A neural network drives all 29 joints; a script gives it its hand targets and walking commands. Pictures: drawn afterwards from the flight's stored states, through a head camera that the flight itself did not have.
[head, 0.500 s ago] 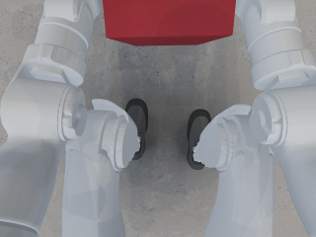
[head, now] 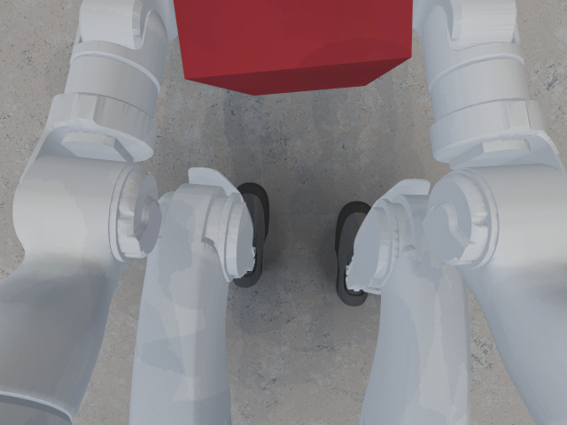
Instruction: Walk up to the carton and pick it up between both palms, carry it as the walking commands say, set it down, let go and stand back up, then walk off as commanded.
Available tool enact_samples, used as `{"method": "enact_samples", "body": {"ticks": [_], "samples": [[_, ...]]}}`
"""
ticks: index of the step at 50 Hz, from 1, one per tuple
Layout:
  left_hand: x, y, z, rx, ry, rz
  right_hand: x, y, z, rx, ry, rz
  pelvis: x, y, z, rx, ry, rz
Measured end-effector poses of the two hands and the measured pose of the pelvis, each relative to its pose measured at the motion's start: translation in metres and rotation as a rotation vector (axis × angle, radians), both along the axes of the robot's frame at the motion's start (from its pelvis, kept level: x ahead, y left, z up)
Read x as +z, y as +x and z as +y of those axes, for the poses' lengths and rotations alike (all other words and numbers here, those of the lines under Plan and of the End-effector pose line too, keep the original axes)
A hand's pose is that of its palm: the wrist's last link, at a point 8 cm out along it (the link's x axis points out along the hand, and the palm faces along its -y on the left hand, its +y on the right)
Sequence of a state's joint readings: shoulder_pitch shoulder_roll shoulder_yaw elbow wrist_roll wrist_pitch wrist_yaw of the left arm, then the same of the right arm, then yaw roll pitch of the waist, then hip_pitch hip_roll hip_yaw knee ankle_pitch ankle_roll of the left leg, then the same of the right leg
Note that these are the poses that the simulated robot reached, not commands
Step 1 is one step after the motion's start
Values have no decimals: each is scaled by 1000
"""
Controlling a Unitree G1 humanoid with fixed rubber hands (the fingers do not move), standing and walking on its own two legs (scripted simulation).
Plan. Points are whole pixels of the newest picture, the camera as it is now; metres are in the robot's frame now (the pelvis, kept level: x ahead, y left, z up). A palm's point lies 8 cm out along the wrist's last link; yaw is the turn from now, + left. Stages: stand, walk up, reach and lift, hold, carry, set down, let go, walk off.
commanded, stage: reach and lift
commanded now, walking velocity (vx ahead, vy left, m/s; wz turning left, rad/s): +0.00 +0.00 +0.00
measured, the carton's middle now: out of the picture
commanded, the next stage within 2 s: none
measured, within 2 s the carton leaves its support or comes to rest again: neither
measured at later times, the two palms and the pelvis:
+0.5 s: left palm out of the picture +0.54 +0.15 -0.07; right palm out of the picture +0.55 -0.11 -0.06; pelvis -0.01 +0.00 +0.03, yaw +0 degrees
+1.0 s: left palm out of the picture +0.52 +0.14 +0.01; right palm out of the picture +0.53 -0.13 +0.02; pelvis -0.02 +0.00 +0.08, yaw +0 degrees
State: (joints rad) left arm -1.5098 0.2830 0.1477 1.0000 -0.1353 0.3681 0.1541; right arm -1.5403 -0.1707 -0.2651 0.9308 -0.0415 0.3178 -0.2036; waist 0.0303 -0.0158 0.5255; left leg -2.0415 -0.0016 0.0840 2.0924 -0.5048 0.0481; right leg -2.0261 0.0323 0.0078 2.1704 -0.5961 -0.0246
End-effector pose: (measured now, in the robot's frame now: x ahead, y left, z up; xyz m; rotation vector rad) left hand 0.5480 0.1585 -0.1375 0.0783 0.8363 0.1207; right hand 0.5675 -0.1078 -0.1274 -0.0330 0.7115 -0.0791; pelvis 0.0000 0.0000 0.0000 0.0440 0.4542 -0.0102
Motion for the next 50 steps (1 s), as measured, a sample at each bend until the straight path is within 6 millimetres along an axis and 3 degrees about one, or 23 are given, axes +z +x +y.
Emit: {"method": "enact_samples", "body": {"ticks": [9, 21, 32, 43, 50], "samples": [[40, 8, -8, 13, -17, -80, 38, 2, -8, -17, 6, -80, 8, -3, -3, -3, 10, -38], [51, -8, -4, 20, -36, -56, 54, -13, -4, -26, 1, -55, 27, -7, -1, -4, 7, -47], [97, -13, -6, 35, -52, -94, 104, -16, -5, -32, 3, -94, 49, -12, 0, -6, 5, -82], [112, -28, -15, 34, -50, -76, 114, -34, -14, -50, 24, -73, 69, -17, -2, -9, 13, -102], [147, -32, -18, 30, -48, -109, 150, -39, -18, -64, 43, -105, 82, -21, -4, -12, 16, -147]]}}
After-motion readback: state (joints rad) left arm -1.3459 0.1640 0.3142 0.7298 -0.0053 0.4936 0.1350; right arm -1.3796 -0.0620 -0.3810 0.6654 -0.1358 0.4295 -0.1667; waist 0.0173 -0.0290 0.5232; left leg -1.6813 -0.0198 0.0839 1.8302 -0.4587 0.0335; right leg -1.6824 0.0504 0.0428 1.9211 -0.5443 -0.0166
